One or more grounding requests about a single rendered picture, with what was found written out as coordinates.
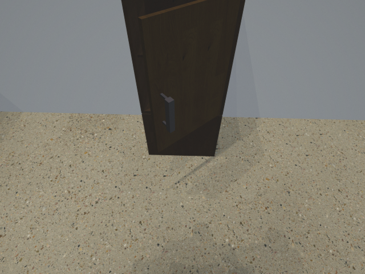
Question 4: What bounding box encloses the handle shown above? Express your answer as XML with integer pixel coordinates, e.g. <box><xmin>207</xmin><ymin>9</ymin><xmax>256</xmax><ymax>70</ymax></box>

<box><xmin>160</xmin><ymin>93</ymin><xmax>175</xmax><ymax>133</ymax></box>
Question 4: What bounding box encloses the cupboard door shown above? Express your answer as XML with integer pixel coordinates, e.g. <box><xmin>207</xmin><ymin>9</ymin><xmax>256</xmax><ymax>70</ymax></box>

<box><xmin>138</xmin><ymin>0</ymin><xmax>241</xmax><ymax>153</ymax></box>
